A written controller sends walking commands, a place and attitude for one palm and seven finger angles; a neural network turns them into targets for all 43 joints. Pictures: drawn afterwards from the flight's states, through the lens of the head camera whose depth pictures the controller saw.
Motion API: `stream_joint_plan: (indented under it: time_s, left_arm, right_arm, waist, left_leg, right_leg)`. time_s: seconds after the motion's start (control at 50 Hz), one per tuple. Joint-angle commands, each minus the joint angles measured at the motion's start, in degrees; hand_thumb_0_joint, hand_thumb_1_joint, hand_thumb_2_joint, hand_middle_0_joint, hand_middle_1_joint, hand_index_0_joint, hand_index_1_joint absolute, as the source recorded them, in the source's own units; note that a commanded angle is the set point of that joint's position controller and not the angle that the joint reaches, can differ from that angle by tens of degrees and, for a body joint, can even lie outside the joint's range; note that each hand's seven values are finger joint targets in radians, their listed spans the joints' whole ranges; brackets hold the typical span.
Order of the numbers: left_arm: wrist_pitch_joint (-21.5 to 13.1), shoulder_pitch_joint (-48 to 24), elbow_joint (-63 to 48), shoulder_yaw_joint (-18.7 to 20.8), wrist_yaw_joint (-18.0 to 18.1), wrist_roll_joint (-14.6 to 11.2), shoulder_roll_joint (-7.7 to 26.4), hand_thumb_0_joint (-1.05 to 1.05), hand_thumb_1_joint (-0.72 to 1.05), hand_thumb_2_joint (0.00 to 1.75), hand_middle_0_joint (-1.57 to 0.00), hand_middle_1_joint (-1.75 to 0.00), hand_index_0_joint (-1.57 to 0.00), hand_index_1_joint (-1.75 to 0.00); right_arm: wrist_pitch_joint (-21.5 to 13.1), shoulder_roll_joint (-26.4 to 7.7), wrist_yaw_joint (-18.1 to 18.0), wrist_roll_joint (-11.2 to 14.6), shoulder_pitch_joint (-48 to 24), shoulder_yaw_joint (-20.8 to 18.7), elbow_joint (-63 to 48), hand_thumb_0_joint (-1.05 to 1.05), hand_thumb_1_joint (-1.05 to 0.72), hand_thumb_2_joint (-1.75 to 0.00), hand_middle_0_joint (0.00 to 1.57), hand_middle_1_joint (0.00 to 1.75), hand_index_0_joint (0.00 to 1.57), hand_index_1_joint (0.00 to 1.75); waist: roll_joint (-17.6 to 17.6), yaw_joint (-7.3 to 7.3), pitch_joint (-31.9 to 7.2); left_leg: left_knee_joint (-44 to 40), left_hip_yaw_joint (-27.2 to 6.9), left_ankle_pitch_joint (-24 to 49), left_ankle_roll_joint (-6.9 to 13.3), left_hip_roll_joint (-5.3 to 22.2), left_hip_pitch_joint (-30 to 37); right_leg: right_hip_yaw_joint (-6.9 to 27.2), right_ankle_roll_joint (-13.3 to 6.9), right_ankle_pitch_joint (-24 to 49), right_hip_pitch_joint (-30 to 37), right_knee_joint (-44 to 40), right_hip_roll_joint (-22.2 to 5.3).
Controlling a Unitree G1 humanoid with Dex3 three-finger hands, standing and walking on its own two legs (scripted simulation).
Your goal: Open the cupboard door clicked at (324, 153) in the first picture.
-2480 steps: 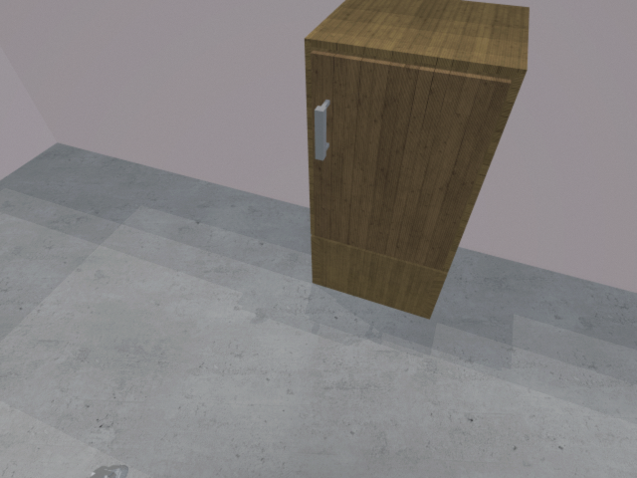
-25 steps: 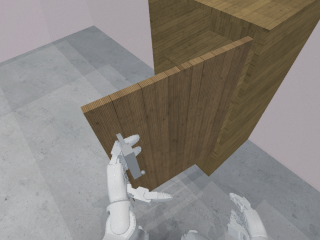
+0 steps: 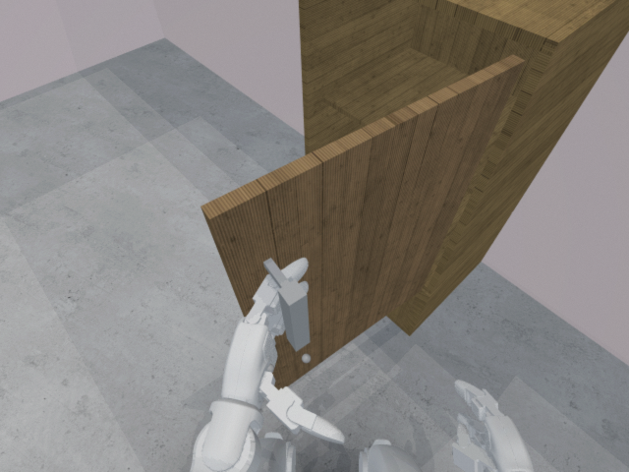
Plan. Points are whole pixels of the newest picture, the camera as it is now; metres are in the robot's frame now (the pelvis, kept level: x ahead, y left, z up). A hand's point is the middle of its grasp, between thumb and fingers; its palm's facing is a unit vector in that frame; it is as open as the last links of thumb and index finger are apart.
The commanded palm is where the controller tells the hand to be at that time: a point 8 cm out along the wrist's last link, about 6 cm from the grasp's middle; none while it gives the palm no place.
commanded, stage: slide the hand sideways off the handle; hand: left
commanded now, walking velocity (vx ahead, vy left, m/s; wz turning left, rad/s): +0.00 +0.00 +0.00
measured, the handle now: (286, 306) +0.31 +0.05 +0.05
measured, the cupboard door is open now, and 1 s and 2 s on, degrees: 82 82 82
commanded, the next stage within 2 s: draw the hand back to the body in 0.84 s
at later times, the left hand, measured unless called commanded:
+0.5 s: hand (261, 393) +0.21 +0.07 +0.06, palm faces -0.10 -0.99 +0.02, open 16.1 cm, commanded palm +0.18 +0.13 +0.05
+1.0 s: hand (222, 424) +0.18 +0.10 +0.05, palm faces -0.09 -1.00 +0.00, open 16.3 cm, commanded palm +0.15 +0.17 +0.07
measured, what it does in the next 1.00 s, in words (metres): stands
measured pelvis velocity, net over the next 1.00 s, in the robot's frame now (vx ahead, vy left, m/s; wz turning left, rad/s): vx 0.00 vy -0.02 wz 0.00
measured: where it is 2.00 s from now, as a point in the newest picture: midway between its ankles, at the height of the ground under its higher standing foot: outside the picture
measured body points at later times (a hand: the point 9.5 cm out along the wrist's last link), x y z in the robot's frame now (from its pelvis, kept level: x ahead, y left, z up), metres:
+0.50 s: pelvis +0.01 +0.00 -0.01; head +0.07 -0.01 +0.44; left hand +0.21 +0.12 +0.06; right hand +0.21 -0.21 -0.08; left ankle +0.02 +0.09 -0.65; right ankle +0.01 -0.10 -0.65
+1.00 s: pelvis +0.00 -0.02 -0.02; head +0.06 -0.02 +0.43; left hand +0.18 +0.16 +0.06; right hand +0.20 -0.24 -0.09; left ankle +0.02 +0.09 -0.65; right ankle +0.01 -0.10 -0.65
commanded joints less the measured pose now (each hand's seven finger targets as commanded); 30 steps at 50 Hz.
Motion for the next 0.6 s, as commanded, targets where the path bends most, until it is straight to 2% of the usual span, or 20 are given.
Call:
stream_joint_plan:
  time_s: [0.0, 0.04, 0.08, 0.14, 0.18, 0.22, 0.24, 0.3, 0.38, 0.4, 0.44, 0.5, 0.52, 0.58]
  left_arm:
    - [-4.1, -1.6, -14.1, 2.2, 3.2, 1.2, -0.7, 0.0, -0.5, 0.3, -0.15, -0.3, -0.15, -0.3]
    - [-4.0, 1.3, -15.7, 1.7, 3.2, 1.1, -1.1, 0.0, -0.5, 0.3, -0.15, -0.3, -0.15, -0.3]
    - [-3.8, 3.1, -15.9, 2.9, 3.2, 1.2, 0.1, 0.0, -0.5, 0.3, -0.15, -0.3, -0.15, -0.3]
    - [-4.7, 6.7, -19.5, 1.7, 2.5, 0.6, -0.5, 0.0, -0.5, 0.3, -0.15, -0.3, -0.15, -0.3]
    - [-5.2, 8.9, -19.7, 2.6, 1.9, 0.7, 0.7, 0.0, -0.5, 0.3, -0.15, -0.3, -0.15, -0.3]
    - [-6.1, 9.8, -21.6, 1.0, 1.2, 0.6, -0.1, 0.0, -0.5, 0.3, -0.15, -0.3, -0.15, -0.3]
    - [-6.4, 9.3, -21.8, 0.3, 0.7, 0.5, -0.2, 0.0, -0.5, 0.3, -0.15, -0.3, -0.15, -0.3]
    - [-7.4, 11.3, -22.8, 2.7, -0.7, -0.1, 2.3, 0.0, -0.5, 0.3, -0.15, -0.3, -0.15, -0.3]
    - [-7.2, 14.8, -24.3, 3.9, -2.9, -1.4, 3.3, 0.0, -0.5, 0.3, -0.15, -0.3, -0.15, -0.3]
    - [-7.0, 14.7, -24.6, 3.7, -3.3, -1.9, 3.3, 0.0, -0.5, 0.3, -0.15, -0.3, -0.15, -0.3]
    - [-6.8, 16.4, -24.8, 6.0, -4.2, -2.6, 5.0, 0.0, -0.5, 0.3, -0.15, -0.3, -0.15, -0.3]
    - [-6.6, 18.6, -26.0, 7.5, -5.5, -3.6, 5.9, 0.0, -0.5, 0.3, -0.15, -0.3, -0.15, -0.3]
    - [-6.5, 19.2, -26.0, 7.8, -6.0, -3.9, 6.2, 0.0, -0.5, 0.3, -0.15, -0.3, -0.15, -0.3]
    - [-6.8, 22.0, -26.7, 9.9, -7.4, -5.4, 7.2, 0.0, -0.5, 0.3, -0.15, -0.3, -0.15, -0.3]
  right_arm:
    - [-2.1, -5.3, 0.1, -0.2, -4.1, -2.1, -10.8, 0.0, -0.9, -0.9, 0.2, 0.3, 0.2, 0.3]
    - [-1.8, -5.0, 0.3, -0.1, -3.8, -2.0, -11.4, 0.0, -0.9, -0.9, 0.2, 0.3, 0.2, 0.3]
    - [-1.4, -5.1, 0.2, -0.1, -3.5, -2.0, -11.4, 0.0, -0.9, -0.9, 0.2, 0.3, 0.2, 0.3]
    - [-1.3, -4.8, 0.3, 0.0, -3.3, -2.0, -12.1, 0.0, -0.9, -0.9, 0.2, 0.3, 0.2, 0.3]
    - [-1.4, -4.9, 0.1, 0.0, -3.2, -2.0, -12.0, 0.0, -0.9, -0.9, 0.2, 0.3, 0.2, 0.3]
    - [-1.5, -4.9, 0.3, 0.0, -3.2, -2.0, -12.3, 0.0, -0.9, -0.9, 0.2, 0.3, 0.2, 0.3]
    - [-1.6, -5.0, 0.2, 0.0, -3.3, -2.0, -12.4, 0.0, -0.9, -0.9, 0.2, 0.3, 0.2, 0.3]
    - [-2.1, -5.2, -0.2, -0.1, -3.3, -2.2, -12.4, 0.0, -0.9, -0.9, 0.2, 0.3, 0.2, 0.3]
    - [-2.1, -5.3, -0.5, 0.2, -2.8, -2.3, -12.8, 0.0, -0.9, -0.9, 0.2, 0.3, 0.2, 0.3]
    - [-2.2, -5.2, -0.6, 0.2, -3.0, -2.3, -13.0, 0.0, -0.9, -0.9, 0.2, 0.3, 0.2, 0.3]
    - [-2.2, -5.2, -0.9, 0.3, -2.7, -2.4, -12.9, 0.0, -0.9, -0.9, 0.2, 0.3, 0.2, 0.3]
    - [-2.3, -5.1, -1.2, 0.5, -2.9, -2.6, -13.0, 0.0, -0.9, -0.9, 0.2, 0.3, 0.2, 0.3]
    - [-2.3, -5.1, -1.3, 0.5, -2.8, -2.6, -13.0, 0.0, -0.9, -0.9, 0.2, 0.3, 0.2, 0.3]
    - [-2.6, -5.0, -1.7, 0.6, -3.1, -3.0, -12.9, 0.0, -0.9, -0.9, 0.2, 0.3, 0.2, 0.3]
  waist:
    - [-4.6, 1.12, -12.9]
    - [-3.9, 1.38, -13.0]
    - [-5.0, 1.5, -12.3]
    - [-3.5, 1.34, -12.7]
    - [-4.3, 1.09, -11.5]
    - [-2.9, 0.74, -11.6]
    - [-3.8, -0.12, -10.7]
    - [-4.0, 0.55, -11.6]
    - [-3.7, 0.67, -12.2]
    - [-4.3, 0.28, -12.1]
    - [-4.5, 0.69, -11.7]
    - [-3.7, 0.95, -12.7]
    - [-3.8, 0.81, -11.8]
    - [-4.6, 1.38, -12.7]
  left_leg:
    - [-10.4, -5.9, 9.8, -2.0, 0.6, 9.8]
    - [-10.7, -5.8, 10.8, -2.2, 0.6, 10.5]
    - [-10.8, -6.1, 11.9, -2.3, 0.8, 10.1]
    - [-10.4, -5.9, 13.9, -2.4, 0.9, 11.0]
    - [-10.0, -6.2, 14.2, -2.4, 1.1, 10.4]
    - [-9.7, -6.6, 14.8, -2.6, 1.2, 10.8]
    - [-9.4, -6.7, 13.2, -2.5, 1.2, 10.2]
    - [-8.5, -6.4, 12.3, -2.3, 0.9, 8.5]
    - [-8.0, -6.4, 13.7, -2.2, 0.8, 8.5]
    - [-7.6, -6.1, 12.7, -2.0, 0.7, 7.9]
    - [-7.4, -5.8, 12.1, -2.0, 0.6, 7.0]
    - [-6.6, -5.2, 13.0, -1.9, 0.4, 6.7]
    - [-6.5, -5.1, 12.6, -1.9, 0.3, 6.1]
    - [-6.0, -4.9, 13.4, -1.8, 0.2, 5.4]
  right_leg:
    - [1.7, -0.8, 10.3, 5.6, -9.4, 0.4]
    - [1.5, -0.9, 11.5, 6.2, -9.2, 0.5]
    - [1.3, -0.9, 12.5, 6.6, -8.9, 0.7]
    - [1.3, -0.8, 14.5, 6.7, -8.5, 0.7]
    - [1.4, -0.8, 14.7, 6.1, -8.1, 1.0]
    - [1.1, -0.6, 14.5, 4.9, -7.3, 0.8]
    - [1.0, -0.5, 13.6, 4.0, -7.6, 0.9]
    - [1.7, -0.5, 13.3, 4.5, -7.1, 0.9]
    - [1.7, -0.5, 14.7, 5.1, -6.9, 1.1]
    - [1.8, -0.3, 14.4, 5.0, -7.2, 1.0]
    - [2.0, -0.3, 14.3, 5.6, -7.4, 1.1]
    - [2.5, -0.1, 15.8, 6.6, -7.5, 1.1]
    - [2.6, -0.1, 15.8, 6.7, -7.7, 1.1]
    - [3.1, 0.0, 17.2, 8.1, -7.7, 1.2]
